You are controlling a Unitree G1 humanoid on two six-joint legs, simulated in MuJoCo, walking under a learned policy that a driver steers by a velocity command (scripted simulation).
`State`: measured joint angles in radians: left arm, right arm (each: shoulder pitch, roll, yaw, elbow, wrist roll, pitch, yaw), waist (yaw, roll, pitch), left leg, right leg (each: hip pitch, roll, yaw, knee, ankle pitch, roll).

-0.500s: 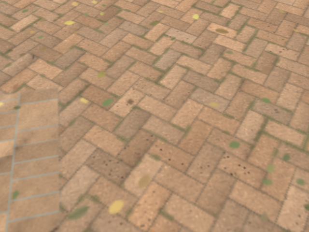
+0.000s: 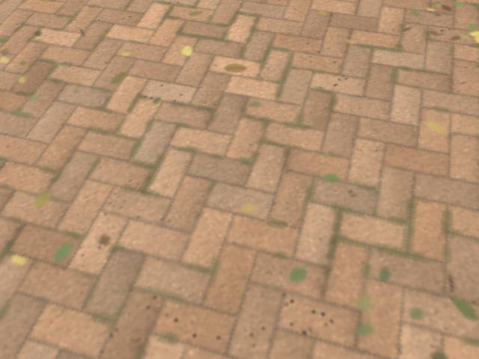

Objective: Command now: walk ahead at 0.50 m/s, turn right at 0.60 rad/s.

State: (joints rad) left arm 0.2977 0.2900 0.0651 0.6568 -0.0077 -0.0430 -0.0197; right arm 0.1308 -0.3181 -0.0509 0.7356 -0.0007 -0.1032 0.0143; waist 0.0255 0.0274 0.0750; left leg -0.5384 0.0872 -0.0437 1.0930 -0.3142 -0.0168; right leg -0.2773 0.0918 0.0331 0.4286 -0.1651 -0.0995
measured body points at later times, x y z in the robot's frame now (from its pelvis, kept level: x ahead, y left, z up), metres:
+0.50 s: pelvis +0.29 +0.05 +0.00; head +0.32 +0.04 +0.45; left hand +0.50 +0.28 -0.10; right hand +0.31 -0.25 -0.11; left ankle +0.33 +0.14 -0.74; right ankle +0.25 -0.09 -0.66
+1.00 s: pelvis +0.53 -0.11 +0.00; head +0.56 -0.15 +0.45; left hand +0.78 +0.05 -0.10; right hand +0.50 -0.43 -0.10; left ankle +0.63 +0.03 -0.66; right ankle +0.52 -0.19 -0.74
